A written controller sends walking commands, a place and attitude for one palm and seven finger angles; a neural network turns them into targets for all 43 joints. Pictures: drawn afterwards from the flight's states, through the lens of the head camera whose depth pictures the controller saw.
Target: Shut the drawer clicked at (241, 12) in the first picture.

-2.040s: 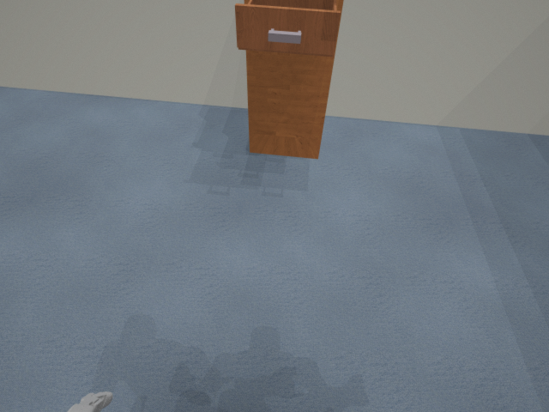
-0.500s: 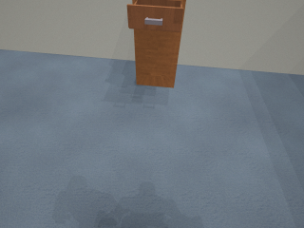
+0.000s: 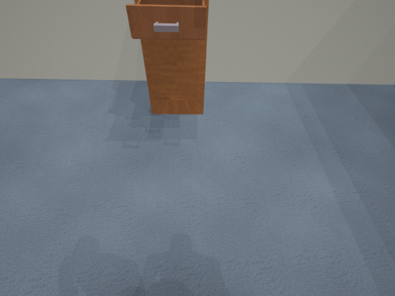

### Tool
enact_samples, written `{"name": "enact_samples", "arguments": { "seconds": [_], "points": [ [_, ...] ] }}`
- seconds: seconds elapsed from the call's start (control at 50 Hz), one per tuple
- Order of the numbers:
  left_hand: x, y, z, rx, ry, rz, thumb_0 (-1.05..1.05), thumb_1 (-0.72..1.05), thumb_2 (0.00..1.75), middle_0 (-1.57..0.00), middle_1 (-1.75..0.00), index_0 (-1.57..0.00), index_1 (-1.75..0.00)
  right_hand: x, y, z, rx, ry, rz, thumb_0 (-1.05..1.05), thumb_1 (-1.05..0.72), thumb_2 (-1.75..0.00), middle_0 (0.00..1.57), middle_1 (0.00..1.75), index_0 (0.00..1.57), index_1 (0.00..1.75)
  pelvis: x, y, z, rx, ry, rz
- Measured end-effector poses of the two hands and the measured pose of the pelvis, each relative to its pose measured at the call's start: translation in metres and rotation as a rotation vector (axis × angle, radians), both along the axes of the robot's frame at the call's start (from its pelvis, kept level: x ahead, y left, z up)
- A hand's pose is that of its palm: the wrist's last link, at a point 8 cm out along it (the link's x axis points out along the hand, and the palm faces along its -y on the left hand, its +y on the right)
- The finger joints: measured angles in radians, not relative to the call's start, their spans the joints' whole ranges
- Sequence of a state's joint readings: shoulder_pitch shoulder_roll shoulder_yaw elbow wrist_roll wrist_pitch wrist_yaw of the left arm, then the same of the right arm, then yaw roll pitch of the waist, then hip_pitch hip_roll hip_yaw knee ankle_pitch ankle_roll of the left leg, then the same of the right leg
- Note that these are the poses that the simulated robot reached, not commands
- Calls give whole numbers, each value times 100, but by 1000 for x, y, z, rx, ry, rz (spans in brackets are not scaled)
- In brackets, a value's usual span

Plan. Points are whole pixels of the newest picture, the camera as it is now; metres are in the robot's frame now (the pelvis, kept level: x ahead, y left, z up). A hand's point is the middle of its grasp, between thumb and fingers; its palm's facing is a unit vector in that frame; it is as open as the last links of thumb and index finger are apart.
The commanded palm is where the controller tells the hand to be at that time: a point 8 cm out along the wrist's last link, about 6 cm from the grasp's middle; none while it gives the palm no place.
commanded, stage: walk to a spot facing it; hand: left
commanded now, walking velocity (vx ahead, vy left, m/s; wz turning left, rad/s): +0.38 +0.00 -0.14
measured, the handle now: (166, 25) +1.19 +0.19 +0.04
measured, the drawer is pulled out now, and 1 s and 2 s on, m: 0.30 0.30 0.30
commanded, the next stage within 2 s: turn to face it in 1.12 s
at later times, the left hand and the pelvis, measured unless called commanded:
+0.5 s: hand out of the picture +0.13 +0.14 -0.17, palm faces +0.10 -0.99 -0.12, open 7.4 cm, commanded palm none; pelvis +0.21 +0.00 +0.00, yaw -1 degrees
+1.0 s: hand (142, 173) +0.50 +0.20 -0.16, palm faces -0.12 -0.98 -0.14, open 7.3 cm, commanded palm none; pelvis +0.42 +0.04 +0.02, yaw -9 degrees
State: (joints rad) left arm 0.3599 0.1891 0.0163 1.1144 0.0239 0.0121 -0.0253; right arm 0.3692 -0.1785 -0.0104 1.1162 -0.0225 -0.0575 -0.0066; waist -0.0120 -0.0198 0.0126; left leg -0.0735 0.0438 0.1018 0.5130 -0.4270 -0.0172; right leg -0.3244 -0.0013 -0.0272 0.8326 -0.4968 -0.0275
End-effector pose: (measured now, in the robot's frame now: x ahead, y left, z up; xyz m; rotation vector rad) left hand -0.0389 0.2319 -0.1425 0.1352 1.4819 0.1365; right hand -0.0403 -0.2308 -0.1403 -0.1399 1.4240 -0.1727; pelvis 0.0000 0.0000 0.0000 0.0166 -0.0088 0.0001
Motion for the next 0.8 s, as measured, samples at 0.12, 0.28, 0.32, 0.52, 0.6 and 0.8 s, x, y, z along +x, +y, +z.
{"name": "enact_samples", "arguments": {
  "seconds": [0.12,0.28,0.32,0.52,0.6,0.8],
  "points": [
    [85,-20,-2,26,-161,-2,1,91,90,-20,-29,-20,-30,-19,-7,-9,54,210,-40,0,-90,-90,20,30,20,30,42,-23,-10,-13,-12,15],
    [118,-44,11,3,-118,20,0,91,90,-20,-29,-20,-30,125,-30,7,12,-13,-17,1,-90,-90,20,30,20,30,104,-30,11,-12,-10,-6],
    [122,-49,12,-16,-77,16,0,91,90,-20,-29,-20,-30,171,-30,11,9,-103,-12,1,-91,-90,20,30,20,30,120,-27,13,-16,-5,-14],
    [165,-32,-10,-63,60,99,1,91,90,-20,-29,-20,-30,378,18,16,12,-341,124,0,-91,-90,20,30,20,30,221,7,-6,-51,-3,-11],
    [209,-4,-22,-66,87,82,1,91,90,-20,-29,-20,-30,415,36,13,-11,-387,107,0,-91,-90,20,30,20,30,260,26,-14,-47,-25,-33],
    [399,42,3,-26,-181,-30,1,91,90,-19,-29,-20,-30,384,33,30,-84,-192,-60,-3,-95,-90,20,30,20,30,337,47,14,-30,-31,-84]
  ]
}}
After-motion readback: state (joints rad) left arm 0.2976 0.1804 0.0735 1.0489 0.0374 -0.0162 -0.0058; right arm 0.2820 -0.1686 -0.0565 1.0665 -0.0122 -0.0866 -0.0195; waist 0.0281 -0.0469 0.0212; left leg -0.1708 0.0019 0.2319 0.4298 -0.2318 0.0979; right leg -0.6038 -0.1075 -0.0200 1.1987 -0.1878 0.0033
